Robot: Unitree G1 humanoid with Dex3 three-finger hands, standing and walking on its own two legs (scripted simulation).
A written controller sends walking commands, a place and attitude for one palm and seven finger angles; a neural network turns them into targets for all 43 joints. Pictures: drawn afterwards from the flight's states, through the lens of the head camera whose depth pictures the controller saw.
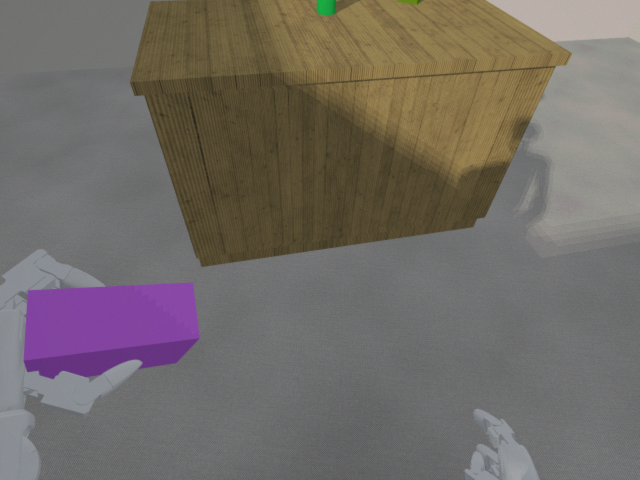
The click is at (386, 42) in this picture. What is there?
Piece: table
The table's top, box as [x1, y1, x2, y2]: [130, 0, 571, 95]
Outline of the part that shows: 130,83 134,95 562,65 566,64 571,53 485,0 421,0 416,5 397,2 397,0 336,0 336,12 332,15 318,14 316,12 316,0 150,1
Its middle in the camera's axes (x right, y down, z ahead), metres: +0.07 -0.69 +1.29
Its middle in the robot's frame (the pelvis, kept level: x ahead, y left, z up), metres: +1.43 +0.01 +0.01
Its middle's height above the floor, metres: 0.78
